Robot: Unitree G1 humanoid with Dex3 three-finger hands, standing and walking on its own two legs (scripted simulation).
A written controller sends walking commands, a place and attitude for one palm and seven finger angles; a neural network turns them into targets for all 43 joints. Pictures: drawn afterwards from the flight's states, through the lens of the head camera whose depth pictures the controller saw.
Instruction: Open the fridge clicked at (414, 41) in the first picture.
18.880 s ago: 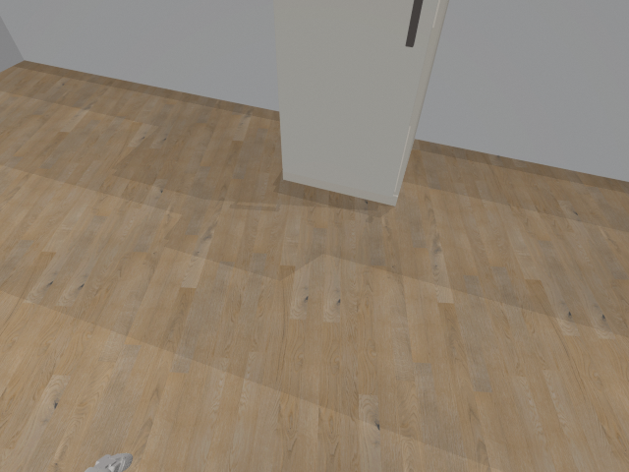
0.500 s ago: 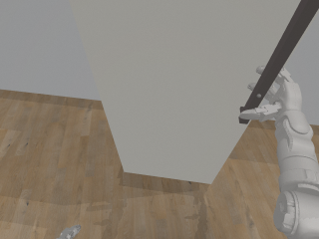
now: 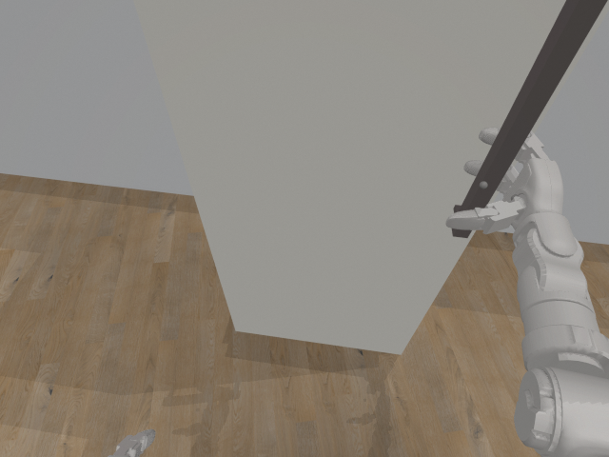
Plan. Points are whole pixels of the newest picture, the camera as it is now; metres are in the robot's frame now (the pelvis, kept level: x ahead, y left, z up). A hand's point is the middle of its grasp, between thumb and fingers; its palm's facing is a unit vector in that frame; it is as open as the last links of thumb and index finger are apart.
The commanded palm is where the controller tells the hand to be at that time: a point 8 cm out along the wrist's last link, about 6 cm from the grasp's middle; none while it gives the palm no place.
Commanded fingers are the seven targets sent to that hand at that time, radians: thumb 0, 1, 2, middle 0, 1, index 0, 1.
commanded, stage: slide the fingers in behind the handle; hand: right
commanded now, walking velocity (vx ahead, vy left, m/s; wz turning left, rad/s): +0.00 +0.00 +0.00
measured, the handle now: (503, 136) +0.51 -0.20 +0.18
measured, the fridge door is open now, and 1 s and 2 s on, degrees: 0 0 0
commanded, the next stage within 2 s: grip the handle and tug to test in 0.26 s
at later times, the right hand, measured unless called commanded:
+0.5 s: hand (482, 185) +0.45 -0.17 +0.14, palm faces +0.04 +1.00 +0.00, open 13.7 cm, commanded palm +0.42 -0.22 +0.14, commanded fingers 0.00 0.13 -0.46 0.34 1.25 0.34 1.25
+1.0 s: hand (483, 182) +0.45 -0.17 +0.14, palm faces +0.05 +1.00 +0.00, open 6.3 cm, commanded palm +0.42 -0.22 +0.14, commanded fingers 0.00 -0.90 -0.90 0.45 1.40 0.45 1.40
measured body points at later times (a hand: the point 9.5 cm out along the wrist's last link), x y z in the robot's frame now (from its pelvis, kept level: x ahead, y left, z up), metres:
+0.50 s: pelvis +0.00 +0.00 +0.00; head +0.03 +0.00 +0.45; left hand +0.08 +0.25 -0.12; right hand +0.44 -0.23 +0.15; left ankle +0.00 +0.11 -0.73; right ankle +0.00 -0.11 -0.73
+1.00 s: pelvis +0.00 +0.00 +0.00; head +0.04 +0.00 +0.45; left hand +0.08 +0.26 -0.12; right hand +0.44 -0.23 +0.15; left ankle +0.00 +0.11 -0.73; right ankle +0.00 -0.11 -0.73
